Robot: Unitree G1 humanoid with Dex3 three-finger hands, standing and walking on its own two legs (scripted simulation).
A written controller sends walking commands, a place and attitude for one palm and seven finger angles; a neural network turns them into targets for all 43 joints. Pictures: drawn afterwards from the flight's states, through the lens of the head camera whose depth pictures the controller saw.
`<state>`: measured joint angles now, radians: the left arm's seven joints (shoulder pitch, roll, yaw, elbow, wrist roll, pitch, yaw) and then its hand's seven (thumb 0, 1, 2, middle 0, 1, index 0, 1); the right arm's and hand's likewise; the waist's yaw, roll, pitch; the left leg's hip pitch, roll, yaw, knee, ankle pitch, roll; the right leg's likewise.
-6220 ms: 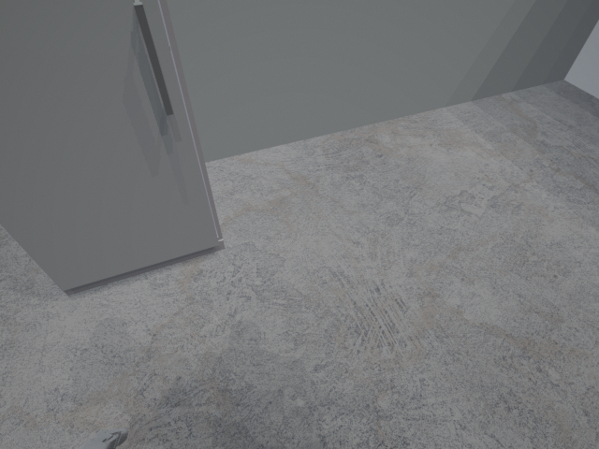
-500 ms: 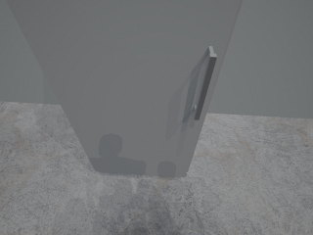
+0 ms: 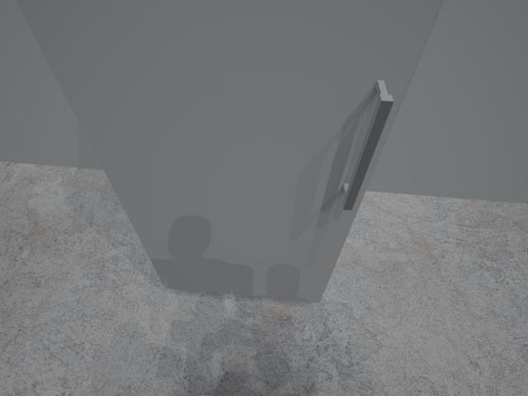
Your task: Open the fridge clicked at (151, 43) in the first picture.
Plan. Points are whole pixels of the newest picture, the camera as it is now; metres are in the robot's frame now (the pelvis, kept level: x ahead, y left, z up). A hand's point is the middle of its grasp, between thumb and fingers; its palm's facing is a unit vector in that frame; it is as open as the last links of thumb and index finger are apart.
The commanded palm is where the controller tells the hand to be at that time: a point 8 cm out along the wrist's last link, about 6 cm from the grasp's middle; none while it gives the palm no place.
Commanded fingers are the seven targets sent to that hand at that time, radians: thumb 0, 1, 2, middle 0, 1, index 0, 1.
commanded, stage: come to a stop and stand still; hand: right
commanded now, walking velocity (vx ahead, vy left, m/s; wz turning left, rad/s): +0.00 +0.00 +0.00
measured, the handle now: (362, 153) +0.50 -0.15 +0.09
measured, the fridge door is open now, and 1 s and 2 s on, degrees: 0 0 0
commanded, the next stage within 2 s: look again from close up in 1.18 s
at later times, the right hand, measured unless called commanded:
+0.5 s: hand out of the picture -0.01 -0.14 -0.17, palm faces +0.07 +0.98 -0.19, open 7.3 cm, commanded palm none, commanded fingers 0.00 -0.90 -0.90 0.20 0.30 0.20 0.30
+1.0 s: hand out of the picture -0.04 -0.16 -0.17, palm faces +0.06 +0.98 -0.21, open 7.4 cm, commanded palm none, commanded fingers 0.00 -0.90 -0.90 0.20 0.30 0.20 0.30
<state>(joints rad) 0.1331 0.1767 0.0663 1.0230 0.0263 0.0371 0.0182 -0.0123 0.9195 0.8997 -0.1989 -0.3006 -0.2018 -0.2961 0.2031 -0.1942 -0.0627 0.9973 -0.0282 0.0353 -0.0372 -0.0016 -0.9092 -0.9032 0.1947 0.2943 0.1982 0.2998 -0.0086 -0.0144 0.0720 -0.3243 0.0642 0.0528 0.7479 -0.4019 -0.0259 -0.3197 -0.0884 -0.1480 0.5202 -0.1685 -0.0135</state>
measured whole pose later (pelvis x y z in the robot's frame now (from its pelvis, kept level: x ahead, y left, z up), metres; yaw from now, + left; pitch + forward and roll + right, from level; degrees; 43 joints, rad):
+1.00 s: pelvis -0.05 +0.02 +0.00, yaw -1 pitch -3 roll +0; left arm 0.33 0.16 0.00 1.03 0.02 -0.01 0.02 0.00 0.92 0.90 -0.20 -0.30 -0.20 -0.30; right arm 0.32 -0.15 0.00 1.07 -0.02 -0.01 -0.04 0.00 -0.91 -0.90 0.20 0.29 0.20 0.30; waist 0.00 0.00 -0.02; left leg -0.26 0.06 0.08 0.50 -0.19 0.00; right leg -0.20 0.01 -0.05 0.50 -0.26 -0.02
